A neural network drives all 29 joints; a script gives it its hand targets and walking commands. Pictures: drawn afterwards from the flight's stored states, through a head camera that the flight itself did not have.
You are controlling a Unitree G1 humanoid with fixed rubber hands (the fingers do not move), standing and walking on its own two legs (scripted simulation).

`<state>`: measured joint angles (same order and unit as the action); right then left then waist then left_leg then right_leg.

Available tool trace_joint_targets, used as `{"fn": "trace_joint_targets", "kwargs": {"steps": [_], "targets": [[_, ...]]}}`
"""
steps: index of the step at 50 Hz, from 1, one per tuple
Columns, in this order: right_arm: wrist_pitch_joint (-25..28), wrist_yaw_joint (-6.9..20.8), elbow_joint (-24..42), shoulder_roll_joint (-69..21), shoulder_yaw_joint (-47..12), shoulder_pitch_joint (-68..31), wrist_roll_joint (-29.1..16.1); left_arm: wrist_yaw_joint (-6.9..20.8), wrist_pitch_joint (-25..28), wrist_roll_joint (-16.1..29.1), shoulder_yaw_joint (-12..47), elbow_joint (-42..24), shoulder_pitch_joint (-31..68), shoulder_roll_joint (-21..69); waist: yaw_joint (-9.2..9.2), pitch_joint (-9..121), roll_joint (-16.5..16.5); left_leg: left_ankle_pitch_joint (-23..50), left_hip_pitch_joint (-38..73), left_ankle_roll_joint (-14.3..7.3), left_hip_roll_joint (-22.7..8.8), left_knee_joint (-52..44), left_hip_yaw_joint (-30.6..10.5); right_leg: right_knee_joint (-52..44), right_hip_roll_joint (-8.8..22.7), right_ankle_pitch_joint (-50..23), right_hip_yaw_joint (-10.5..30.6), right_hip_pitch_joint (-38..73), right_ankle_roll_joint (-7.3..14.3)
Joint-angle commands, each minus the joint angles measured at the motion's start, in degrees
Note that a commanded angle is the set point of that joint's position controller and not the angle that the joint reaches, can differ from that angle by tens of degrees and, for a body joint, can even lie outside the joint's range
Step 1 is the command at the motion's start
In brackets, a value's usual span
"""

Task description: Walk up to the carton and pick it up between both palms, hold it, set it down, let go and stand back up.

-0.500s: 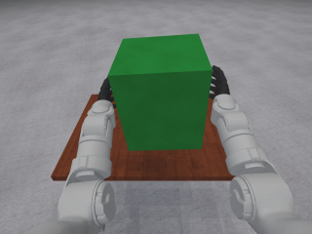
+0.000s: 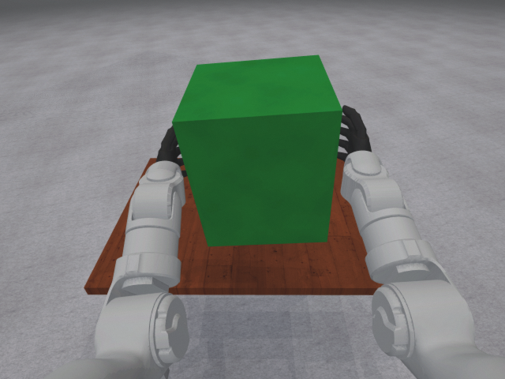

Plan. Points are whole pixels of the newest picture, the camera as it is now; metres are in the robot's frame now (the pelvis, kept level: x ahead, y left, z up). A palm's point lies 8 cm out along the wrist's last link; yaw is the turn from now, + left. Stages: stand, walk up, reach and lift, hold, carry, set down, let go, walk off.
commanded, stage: hold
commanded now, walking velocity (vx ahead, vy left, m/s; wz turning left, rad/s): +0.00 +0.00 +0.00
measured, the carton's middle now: (261, 153) +0.43 +0.00 +0.20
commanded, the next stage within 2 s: none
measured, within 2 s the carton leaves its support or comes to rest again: neither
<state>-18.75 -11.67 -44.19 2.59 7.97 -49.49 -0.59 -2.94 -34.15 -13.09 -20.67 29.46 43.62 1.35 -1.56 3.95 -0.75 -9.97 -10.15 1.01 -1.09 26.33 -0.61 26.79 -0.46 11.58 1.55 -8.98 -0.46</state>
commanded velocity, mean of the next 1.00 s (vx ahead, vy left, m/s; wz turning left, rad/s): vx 0.00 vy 0.00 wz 0.00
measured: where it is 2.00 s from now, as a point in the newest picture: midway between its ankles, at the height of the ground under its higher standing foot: outside the picture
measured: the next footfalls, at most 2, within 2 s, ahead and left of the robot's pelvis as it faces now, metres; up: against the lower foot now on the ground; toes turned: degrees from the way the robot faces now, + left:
none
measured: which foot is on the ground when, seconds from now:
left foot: down 0.00-1.00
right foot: down 0.00-1.00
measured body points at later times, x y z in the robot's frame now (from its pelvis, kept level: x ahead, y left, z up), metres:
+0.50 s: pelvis +0.00 +0.00 +0.00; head -0.07 +0.00 +0.45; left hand +0.39 +0.15 +0.20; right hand +0.40 -0.15 +0.22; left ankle +0.06 +0.13 -0.74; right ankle +0.04 -0.12 -0.74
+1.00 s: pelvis +0.00 +0.00 +0.00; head -0.06 +0.00 +0.45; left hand +0.39 +0.15 +0.20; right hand +0.40 -0.15 +0.22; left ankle +0.06 +0.13 -0.74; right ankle +0.04 -0.12 -0.74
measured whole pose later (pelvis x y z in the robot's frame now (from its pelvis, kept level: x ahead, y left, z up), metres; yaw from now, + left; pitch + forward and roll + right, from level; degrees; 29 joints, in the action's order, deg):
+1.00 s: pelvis +0.00 +0.00 +0.00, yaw +0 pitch -6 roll +0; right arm -18.7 -11.7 -43.1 2.6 8.0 -49.5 -0.6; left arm -2.9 -34.6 -13.4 -20.4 27.6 43.3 1.6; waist -1.6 3.0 -0.4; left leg -10.0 -10.1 1.0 -1.1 26.1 -0.6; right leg 26.5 -0.5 11.6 1.5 -8.9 -0.5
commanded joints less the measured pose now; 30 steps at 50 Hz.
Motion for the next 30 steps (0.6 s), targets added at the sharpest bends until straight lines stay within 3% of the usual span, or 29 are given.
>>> {"fn": "trace_joint_targets", "kwargs": {"steps": [1,3,4,5,7,8,9,10,11,13,14,15,17,18,19,20,21,23,24,25,26,28,30], "targets": [[1.80,7.61,11.94,-36.59,-14.54,-40.34,-9.64,12.51,2.83,3.82,20.36,-11.43,45.73,29.28,-3.22,19.53,4.41,3.41,8.65,-1.43,4.35,-9.56,1.77,-12.06,-2.47,-5.82,-3.31,12.00,-1.92],[2.00,7.66,12.04,-36.76,-14.67,-42.53,-9.28,12.56,2.98,3.61,20.32,-11.84,46.55,30.01,-2.82,19.93,4.37,1.42,8.57,-1.43,4.38,-10.22,2.10,-12.24,-2.50,-3.91,-3.84,12.26,-2.18],[2.52,7.72,13.12,-36.33,-13.44,-43.27,-9.10,12.43,2.80,4.32,21.51,-11.65,46.11,31.19,-3.25,20.98,2.76,3.71,8.77,-0.91,4.47,-9.69,2.26,-12.01,-2.40,-5.62,-3.95,11.99,-1.82],[2.64,7.65,13.67,-36.69,-14.03,-41.78,-8.72,12.36,2.90,4.19,21.80,-12.46,45.18,31.34,-3.96,21.50,2.79,4.36,10.03,-0.78,4.54,-9.80,2.53,-12.12,-2.64,-6.80,-4.27,12.56,-2.03],[2.65,7.61,13.49,-37.91,-15.21,-42.57,-9.19,11.92,3.81,5.83,23.45,-15.38,49.00,30.98,-3.64,24.26,3.47,4.82,9.71,-0.73,4.25,-9.00,1.80,-11.10,-2.86,-7.64,-4.10,12.82,-2.07],[2.51,7.34,13.50,-37.42,-14.29,-41.36,-9.31,11.92,3.43,4.68,21.84,-13.38,46.66,31.05,-4.31,22.87,3.81,4.60,9.32,-0.93,4.76,-8.99,2.21,-11.87,-2.55,-7.99,-3.82,13.30,-2.07],[2.26,7.51,13.06,-38.29,-15.46,-41.77,-10.11,11.95,3.80,4.11,20.43,-14.49,47.00,29.55,-2.21,22.43,4.17,4.85,9.35,-1.59,4.77,-9.30,2.17,-11.79,-2.66,-7.16,-3.69,13.12,-2.29],[2.08,7.49,12.85,-37.72,-14.98,-41.02,-9.42,12.20,3.40,4.85,21.37,-14.16,47.03,30.17,-3.26,24.07,3.29,4.70,9.42,-1.38,4.83,-9.03,2.44,-11.61,-2.32,-8.17,-3.36,14.03,-2.11],[1.66,7.69,9.04,-38.19,-14.59,-40.64,-10.02,12.19,3.73,3.84,19.51,-12.58,48.25,28.84,-2.52,19.25,2.96,2.94,7.67,-1.62,4.79,-9.74,2.27,-11.80,-2.49,-5.36,-3.45,12.11,-2.22],[2.19,7.84,12.69,-38.26,-15.36,-42.64,-10.26,12.41,3.84,4.10,19.76,-13.92,48.23,28.84,-1.93,20.95,4.37,2.81,8.90,-1.61,4.59,-9.98,2.12,-11.74,-2.55,-4.07,-3.80,11.72,-2.38],[2.37,7.78,12.78,-37.10,-14.63,-41.93,-9.44,12.51,3.50,3.77,20.10,-12.73,46.31,29.21,-3.01,20.63,3.48,3.07,9.08,-1.64,4.56,-9.73,2.16,-11.90,-2.34,-5.14,-3.77,12.08,-2.03],[1.73,7.56,9.97,-37.12,-13.55,-40.94,-9.00,12.65,2.76,2.05,17.99,-9.91,44.84,29.13,-2.20,17.59,4.56,0.45,7.67,-1.94,4.81,-10.83,2.52,-13.00,-2.27,-2.04,-3.71,11.99,-2.17],[2.00,7.79,11.02,-37.24,-13.04,-41.20,-8.49,12.86,2.52,1.82,17.55,-9.77,43.96,28.98,-2.43,17.28,4.98,0.82,7.18,-2.12,4.91,-10.92,2.60,-12.47,-2.47,-3.38,-4.00,12.91,-2.11],[2.16,7.71,13.63,-36.74,-13.18,-42.97,-8.19,13.06,2.38,2.44,18.67,-10.56,44.03,28.99,-2.77,18.96,4.97,1.12,7.31,-1.82,4.78,-10.69,2.60,-12.64,-2.38,-3.74,-3.78,12.61,-2.29],[2.15,7.37,11.75,-37.23,-13.57,-41.48,-7.85,13.11,3.02,3.89,20.41,-13.25,47.35,29.33,-4.27,20.59,4.08,1.83,8.69,-1.55,4.69,-9.99,2.36,-11.93,-2.15,-5.17,-3.72,12.55,-2.23],[2.70,7.48,12.89,-37.71,-13.87,-41.39,-8.41,12.71,3.72,4.34,22.05,-16.41,49.53,30.05,-4.00,24.02,1.64,4.33,10.25,-0.79,4.72,-9.24,2.42,-11.37,-2.22,-7.13,-3.77,12.95,-2.21],[2.73,7.63,12.76,-37.84,-14.30,-40.74,-9.11,12.22,3.90,5.23,23.14,-17.43,49.28,30.76,-4.10,25.67,1.40,6.13,11.36,-0.28,4.64,-8.87,2.30,-11.08,-2.39,-8.62,-3.89,13.71,-1.85],[2.95,7.59,15.18,-37.55,-15.74,-42.56,-9.97,11.94,3.77,5.73,23.60,-16.60,47.86,30.93,-3.40,25.66,2.50,6.52,11.12,-0.57,4.51,-8.92,2.09,-11.54,-2.74,-7.90,-4.22,13.25,-2.01],[2.42,7.57,11.96,-36.66,-14.28,-41.65,-9.21,11.89,3.36,4.74,22.19,-13.77,47.36,30.50,-3.46,21.76,2.11,3.47,10.97,-0.72,4.57,-10.12,2.31,-12.39,-2.37,-4.41,-4.26,11.02,-2.05],[2.00,7.64,10.04,-36.34,-14.38,-38.73,-9.10,12.25,2.90,3.15,20.48,-12.87,44.85,29.79,-2.72,19.75,3.47,5.81,10.12,-0.73,4.24,-9.49,2.20,-11.80,-2.68,-7.07,-3.96,12.72,-2.04],[2.06,7.79,9.98,-35.29,-13.01,-39.92,-9.26,12.47,2.59,3.07,19.74,-11.48,44.94,29.53,-3.26,19.04,3.30,2.43,9.90,-1.08,4.29,-10.27,2.30,-12.60,-2.37,-4.00,-3.60,11.72,-1.76],[2.20,7.99,10.79,-36.77,-14.32,-40.27,-10.00,12.38,2.90,2.95,19.94,-12.74,45.51,29.00,-2.36,19.22,3.69,2.39,8.60,-1.39,4.56,-10.42,2.38,-12.22,-2.51,-3.99,-3.79,11.93,-2.07],[2.42,7.74,12.81,-36.99,-14.55,-40.46,-9.49,12.81,3.13,3.72,20.24,-13.96,46.64,28.93,-3.14,21.34,4.16,2.51,10.45,-1.65,4.52,-9.84,2.58,-11.77,-2.30,-5.30,-3.74,12.73,-2.43]]}}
